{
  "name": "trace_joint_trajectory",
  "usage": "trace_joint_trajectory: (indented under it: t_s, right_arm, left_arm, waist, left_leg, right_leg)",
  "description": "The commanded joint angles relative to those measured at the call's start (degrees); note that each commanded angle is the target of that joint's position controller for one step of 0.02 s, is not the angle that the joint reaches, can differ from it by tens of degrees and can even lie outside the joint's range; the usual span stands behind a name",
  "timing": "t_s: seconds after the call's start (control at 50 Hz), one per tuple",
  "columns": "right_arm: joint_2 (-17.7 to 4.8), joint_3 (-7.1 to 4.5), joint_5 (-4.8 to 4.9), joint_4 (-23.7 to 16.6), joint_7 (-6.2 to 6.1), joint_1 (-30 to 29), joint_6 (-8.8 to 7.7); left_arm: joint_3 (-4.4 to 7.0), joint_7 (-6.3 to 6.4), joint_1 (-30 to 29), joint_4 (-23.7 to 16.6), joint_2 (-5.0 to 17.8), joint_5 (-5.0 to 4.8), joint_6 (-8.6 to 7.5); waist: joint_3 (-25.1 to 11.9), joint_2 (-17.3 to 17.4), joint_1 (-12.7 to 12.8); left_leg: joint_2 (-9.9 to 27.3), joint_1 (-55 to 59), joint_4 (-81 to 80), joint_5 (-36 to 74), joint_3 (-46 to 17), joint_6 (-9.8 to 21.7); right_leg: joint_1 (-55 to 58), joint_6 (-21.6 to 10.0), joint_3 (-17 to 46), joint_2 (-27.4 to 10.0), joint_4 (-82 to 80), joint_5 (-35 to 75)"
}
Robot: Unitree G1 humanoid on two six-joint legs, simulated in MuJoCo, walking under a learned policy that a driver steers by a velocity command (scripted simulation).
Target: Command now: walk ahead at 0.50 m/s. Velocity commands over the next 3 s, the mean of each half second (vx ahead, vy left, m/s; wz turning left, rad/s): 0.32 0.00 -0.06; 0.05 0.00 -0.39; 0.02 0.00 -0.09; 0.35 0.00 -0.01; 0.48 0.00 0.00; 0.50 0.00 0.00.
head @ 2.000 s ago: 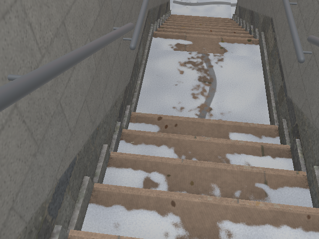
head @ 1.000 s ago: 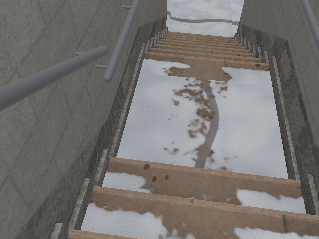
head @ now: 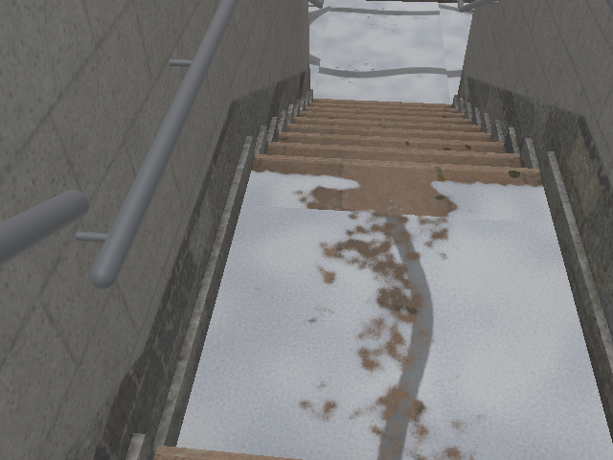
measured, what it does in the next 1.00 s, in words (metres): goes down: left foot 0.17 m lower, then right foot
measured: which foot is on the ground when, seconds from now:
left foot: up 0.00-0.10, down 0.12-0.62, up 0.64-1.00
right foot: down 0.00-0.12, up 0.14-0.56, down 0.58-1.00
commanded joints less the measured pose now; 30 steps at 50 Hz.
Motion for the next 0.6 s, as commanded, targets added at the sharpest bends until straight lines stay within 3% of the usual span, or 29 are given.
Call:
trace_joint_trajectory:
  t_s: [0.02,0.04,0.06,0.08,0.1,0.12,0.14,0.16,0.18,0.2,0.22,0.24,0.26,0.28,0.3,0.34,0.36,0.38,0.4,0.42,0.46,0.48,0.52,0.54,0.56,0.58,0.6]
  right_arm:
    - [-1.07,0.94,0.75,-6.91,0.29,-11.10,-1.54]
    - [-1.23,1.10,0.93,-6.88,0.22,-8.89,-1.56]
    - [-1.67,0.87,1.97,-5.51,-0.47,-5.17,-1.84]
    - [-2.63,0.56,1.33,-3.44,-0.86,1.57,-1.96]
    - [-4.20,-0.33,1.05,0.22,-0.93,13.84,-1.87]
    - [-6.86,-1.43,-0.24,3.83,-0.48,22.98,-0.80]
    - [-9.63,-1.87,-1.26,4.95,0.36,28.31,-0.36]
    - [-9.52,-1.16,-0.80,4.10,0.74,29.68,-0.09]
    - [-13.03,-2.57,1.12,3.39,-0.43,29.57,0.74]
    - [-8.41,-1.14,0.82,1.49,-1.85,23.45,0.65]
    - [-5.97,-0.07,0.65,0.85,-2.76,18.98,0.13]
    - [-3.07,1.42,-1.19,-0.13,-2.76,16.86,-0.66]
    - [-2.16,1.50,-0.95,1.27,-2.79,17.19,-1.60]
    - [-2.03,1.90,0.17,1.37,-3.05,16.41,-2.41]
    - [-1.84,2.49,1.51,2.86,-3.52,19.20,-3.18]
    - [-1.28,3.35,2.17,3.59,-3.59,20.13,-3.00]
    - [-2.43,3.22,1.93,2.63,-3.44,18.81,-3.25]
    - [-2.36,3.43,2.14,2.14,-3.26,18.23,-3.13]
    - [-2.49,3.48,1.86,1.84,-3.08,18.89,-2.67]
    - [-3.55,2.83,1.63,3.06,-2.94,22.88,-2.30]
    - [-2.22,2.89,0.77,4.13,-3.38,26.70,-1.32]
    - [-2.53,3.07,0.53,2.90,-3.80,23.68,-0.52]
    - [-6.74,1.25,-0.72,1.09,-4.06,20.39,-0.16]
    - [-6.88,1.29,-0.56,-0.01,-3.03,19.44,-0.29]
    - [-7.46,0.92,-0.31,-0.70,-2.84,17.73,0.03]
    - [-8.07,0.42,-0.39,-1.49,-2.64,14.87,0.41]
    - [-8.68,-0.21,0.31,-2.22,-2.79,11.39,0.77]
  left_arm:
    - [0.92,0.99,2.46,-0.72,5.84,1.05,0.74]
    - [0.86,1.43,2.42,-0.40,5.70,1.65,1.62]
    - [0.84,1.89,1.77,0.21,5.80,1.89,2.43]
    - [0.68,1.76,1.09,0.18,6.41,2.05,2.87]
    - [1.11,2.24,-0.94,-0.21,8.27,1.66,3.07]
    - [1.84,1.40,-0.70,0.34,9.79,0.39,2.73]
    - [1.88,0.57,3.86,0.65,5.42,-1.40,2.47]
    - [1.77,1.38,6.96,-2.02,5.99,-3.89,2.18]
    - [1.02,1.84,2.09,-5.28,6.35,-3.98,1.77]
    - [1.02,1.44,-10.57,-7.26,7.55,-1.13,1.93]
    - [1.00,0.96,-11.86,-7.56,7.43,0.71,2.90]
    - [0.84,0.65,-8.77,-5.39,6.63,1.96,3.87]
    - [1.27,0.76,-6.64,-3.02,6.49,2.83,4.69]
    - [1.06,0.31,-6.64,-2.74,4.89,2.17,5.55]
    - [0.59,-0.50,-4.57,-1.25,2.21,2.37,5.88]
    - [-0.98,-1.09,-5.08,-0.76,-0.62,2.01,6.41]
    - [-0.69,-1.28,-2.47,0.70,-0.20,0.55,6.96]
    - [-0.50,-1.25,-4.52,0.32,1.09,0.10,7.30]
    - [-0.24,-1.35,-8.34,-0.83,2.54,0.37,7.32]
    - [0.36,-1.35,-12.55,-2.51,3.69,0.72,7.17]
    - [0.63,-1.65,-19.47,-6.12,4.29,1.34,6.79]
    - [0.59,-1.82,-20.28,-6.52,4.25,1.56,6.84]
    - [1.13,-1.75,-18.93,-6.37,5.03,0.58,6.83]
    - [1.01,-1.46,-19.57,-6.90,4.15,0.35,6.54]
    - [1.15,-1.29,-17.75,-6.52,4.13,0.02,6.49]
    - [1.07,-1.19,-13.47,-5.59,3.08,-0.48,6.26]
    - [1.49,-1.17,-7.60,-4.37,3.92,-0.75,5.84]
  waist:
    - [13.32,-9.67,4.63]
    - [13.13,-10.14,4.73]
    - [12.30,-9.06,3.37]
    - [9.00,-5.80,0.81]
    - [3.68,-4.21,-5.11]
    - [-1.65,1.77,-9.45]
    - [-6.08,12.04,-8.30]
    - [-14.89,10.71,-7.56]
    - [-16.81,11.82,-10.28]
    - [-3.76,3.21,-10.70]
    - [2.01,-0.08,-7.41]
    - [4.74,-3.85,-4.07]
    - [6.13,-3.72,-2.34]
    - [7.31,-2.22,-0.50]
    - [4.29,0.13,-0.43]
    - [-1.28,4.58,0.10]
    - [-5.07,6.43,1.68]
    - [-4.53,4.86,1.29]
    - [-2.43,3.00,0.30]
    - [0.05,2.96,-2.05]
    - [3.21,3.74,-4.72]
    - [3.21,2.91,-4.31]
    - [3.85,4.74,-3.59]
    - [2.40,3.49,-2.92]
    - [1.93,3.63,-2.13]
    - [-0.38,4.48,0.24]
    - [-1.66,3.32,4.02]
  left_leg:
    - [0.04,-3.30,-10.22,-4.82,1.72,-0.17]
    - [0.78,0.09,-15.17,-6.46,2.00,0.00]
    - [2.02,6.43,-17.83,-4.68,2.14,0.48]
    - [1.28,13.74,-19.23,-5.67,4.16,1.42]
    - [2.24,26.63,-23.60,-3.91,4.34,2.87]
    - [0.37,39.76,-21.61,-8.45,7.12,1.70]
    - [9.20,56.02,-4.99,16.60,-0.56,6.04]
    - [18.06,69.20,7.56,28.21,-10.81,9.22]
    - [25.14,68.00,-4.41,3.84,-22.02,16.67]
    - [22.51,53.46,-13.56,-16.35,-20.82,17.98]
    - [22.40,37.17,-16.28,-9.94,-19.75,17.84]
    - [21.00,24.48,-14.83,-3.34,-17.65,17.68]
    - [17.65,19.41,-12.51,4.40,-13.51,15.81]
    - [12.41,11.27,-14.19,5.35,-6.21,13.46]
    - [10.47,12.54,-13.80,6.74,-3.99,11.27]
    - [8.98,13.28,-11.22,17.44,-0.72,8.58]
    - [9.58,12.56,-8.71,17.93,-0.24,6.97]
    - [9.67,12.58,-8.71,14.62,-0.14,5.85]
    - [9.95,12.70,-9.17,9.44,-0.41,4.97]
    - [8.86,17.73,-7.66,-0.55,-1.38,5.95]
    - [11.24,23.66,-4.54,-2.01,-3.65,8.19]
    - [14.22,19.90,-5.66,7.98,-4.46,8.38]
    - [13.48,18.87,-2.41,12.77,-1.18,9.68]
    - [13.49,17.20,-1.62,12.45,0.09,10.59]
    - [12.49,15.95,1.17,12.62,2.10,9.60]
    - [11.33,14.44,7.60,14.65,5.06,8.32]
    - [8.96,9.90,17.70,12.39,7.75,6.64]
  right_leg:
    - [-2.58,-8.95,14.81,-11.10,-7.55,31.57]
    - [-0.98,-8.49,13.80,-10.87,-5.29,35.19]
    - [-1.85,-7.92,13.33,-11.09,0.03,37.53]
    - [-1.54,-8.02,12.39,-10.95,7.13,42.62]
    - [-4.10,-8.69,11.42,-10.94,18.94,45.11]
    - [-9.41,-7.08,7.04,-6.45,35.01,37.23]
    - [-27.59,-4.00,3.94,2.00,63.52,-9.21]
    - [-42.26,-3.04,7.96,0.92,72.45,-12.43]
    - [-53.29,-1.03,6.27,-0.37,71.24,-6.64]
    - [-56.87,0.23,8.21,-3.64,58.11,5.77]
    - [-47.06,1.70,8.80,-4.53,52.69,9.41]
    - [-37.90,2.44,12.25,-5.54,39.75,15.87]
    - [-33.66,3.21,13.80,-5.67,32.52,20.76]
    - [-26.55,4.77,11.92,-5.51,19.48,28.02]
    - [-23.07,5.17,9.63,-5.48,12.38,30.31]
    - [-15.44,4.95,6.31,-5.46,5.95,34.47]
    - [-11.27,3.63,5.95,-3.61,11.09,43.23]
    - [-12.27,2.86,6.68,-3.59,10.89,42.76]
    - [-14.49,2.27,6.93,-3.87,10.96,40.39]
    - [-22.72,1.33,8.23,-3.79,9.96,45.77]
    - [-31.90,0.29,9.84,-4.04,10.15,42.64]
    - [-26.82,0.65,7.80,-4.40,12.35,31.16]
    - [-22.97,-0.09,3.15,-4.64,14.20,25.54]
    - [-18.60,-0.75,2.14,-4.09,12.38,25.53]
    - [-14.54,-1.34,1.19,-3.71,8.77,24.75]
    - [-8.03,-2.46,0.43,-2.83,3.58,24.81]
    - [-0.14,-3.82,0.77,-2.50,-3.58,32.57]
